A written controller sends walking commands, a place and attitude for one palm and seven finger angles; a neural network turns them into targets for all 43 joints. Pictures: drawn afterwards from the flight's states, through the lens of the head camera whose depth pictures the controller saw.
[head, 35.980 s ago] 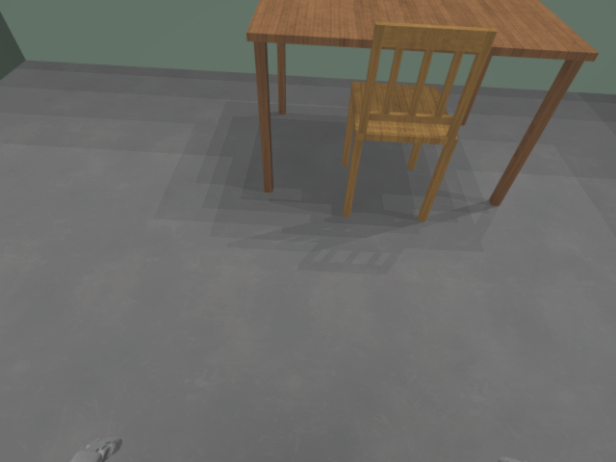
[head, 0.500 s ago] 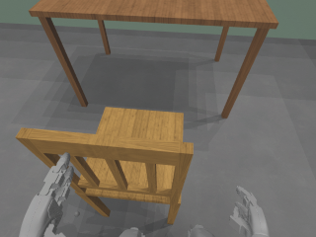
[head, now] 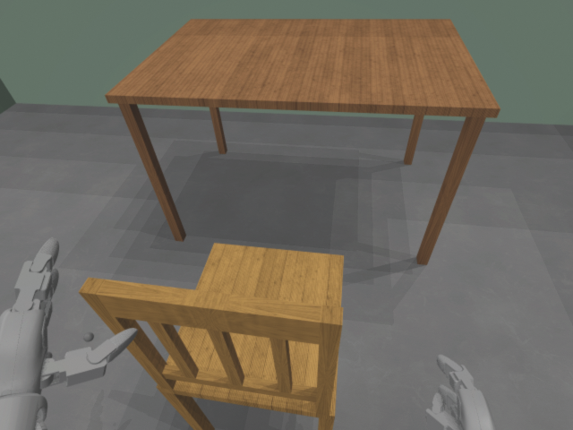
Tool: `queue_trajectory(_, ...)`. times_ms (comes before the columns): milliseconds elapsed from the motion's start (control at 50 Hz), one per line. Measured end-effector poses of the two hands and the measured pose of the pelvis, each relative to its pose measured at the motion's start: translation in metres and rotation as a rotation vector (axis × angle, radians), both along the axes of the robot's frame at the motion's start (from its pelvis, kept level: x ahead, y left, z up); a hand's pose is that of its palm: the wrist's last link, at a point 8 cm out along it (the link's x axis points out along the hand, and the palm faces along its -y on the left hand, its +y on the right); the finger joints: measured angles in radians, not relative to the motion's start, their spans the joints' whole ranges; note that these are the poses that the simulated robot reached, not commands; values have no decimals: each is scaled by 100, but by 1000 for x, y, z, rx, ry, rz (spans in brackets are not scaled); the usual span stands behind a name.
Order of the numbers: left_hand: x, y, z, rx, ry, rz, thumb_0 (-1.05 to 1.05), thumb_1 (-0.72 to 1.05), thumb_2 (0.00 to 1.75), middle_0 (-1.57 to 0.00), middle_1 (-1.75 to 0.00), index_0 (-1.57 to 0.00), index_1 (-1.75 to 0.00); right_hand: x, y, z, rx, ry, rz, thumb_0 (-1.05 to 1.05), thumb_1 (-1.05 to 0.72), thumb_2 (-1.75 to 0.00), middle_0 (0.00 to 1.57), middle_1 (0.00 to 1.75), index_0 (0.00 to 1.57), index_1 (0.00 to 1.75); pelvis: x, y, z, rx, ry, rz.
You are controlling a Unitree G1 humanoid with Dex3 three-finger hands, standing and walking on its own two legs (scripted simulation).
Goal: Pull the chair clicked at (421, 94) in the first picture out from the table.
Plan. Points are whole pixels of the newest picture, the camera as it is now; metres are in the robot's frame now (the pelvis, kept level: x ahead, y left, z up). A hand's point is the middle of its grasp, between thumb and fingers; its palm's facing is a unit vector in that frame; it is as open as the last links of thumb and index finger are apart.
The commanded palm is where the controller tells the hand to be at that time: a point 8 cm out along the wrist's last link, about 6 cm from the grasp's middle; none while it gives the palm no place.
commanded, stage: draw the hand back to the body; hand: left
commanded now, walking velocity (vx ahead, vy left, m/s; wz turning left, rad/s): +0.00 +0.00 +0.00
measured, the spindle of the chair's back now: (228, 355) +0.27 +0.14 -0.11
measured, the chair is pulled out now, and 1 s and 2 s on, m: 0.63 0.63 0.63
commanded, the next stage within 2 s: step back with the hand held close in 0.62 s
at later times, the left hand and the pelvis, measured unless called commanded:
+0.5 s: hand (73, 294) +0.21 +0.26 +0.16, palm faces +0.45 -0.77 -0.45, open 7.6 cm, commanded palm +0.16 +0.30 +0.19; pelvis +0.01 +0.00 +0.01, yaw -1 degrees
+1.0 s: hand (63, 306) +0.20 +0.26 +0.16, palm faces +0.35 -0.78 -0.52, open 7.4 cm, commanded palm +0.14 +0.31 +0.19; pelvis -0.02 +0.02 +0.01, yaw -3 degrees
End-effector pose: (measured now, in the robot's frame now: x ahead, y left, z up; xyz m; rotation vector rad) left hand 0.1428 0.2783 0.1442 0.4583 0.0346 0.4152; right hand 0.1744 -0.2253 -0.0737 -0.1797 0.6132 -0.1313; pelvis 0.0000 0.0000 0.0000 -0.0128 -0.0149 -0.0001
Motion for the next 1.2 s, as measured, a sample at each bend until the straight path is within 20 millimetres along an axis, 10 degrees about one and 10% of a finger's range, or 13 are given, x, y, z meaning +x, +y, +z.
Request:
queue_trajectory(320, 23, 14, 57, 128, -157, 46, 1, 72, 81, -18, -27, -18, -27, 16, -7, -5, 23, 56, 10, 1, -90, -90, 20, 30, 20, 30, 14, -6, 10, 4, -20, -10)
queue_trajectory(520, 26, 13, 34, 56, -80, 31, 1, 87, 88, -20, -30, -20, -30, 12, -11, -4, 20, 77, -19, 1, -90, -90, 20, 30, 20, 30, 14, -3, 11, 4, -24, -19)
queue_trajectory(800, 17, 24, 50, 76, -153, 34, 2, 89, 90, -21, -30, -21, -31, 6, 3, 2, 30, 52, -7, 1, -90, -90, 20, 30, 20, 30, 4, 5, 13, 1, -37, -28)
queue_trajectory(1200, -23, 27, 50, 179, -99, -52, 2, 89, 90, -21, -31, -21, -31, -73, -4, -7, 4, 179, -123, 1, -90, -90, 20, 30, 20, 30, -46, 13, 9, 18, 5, -41)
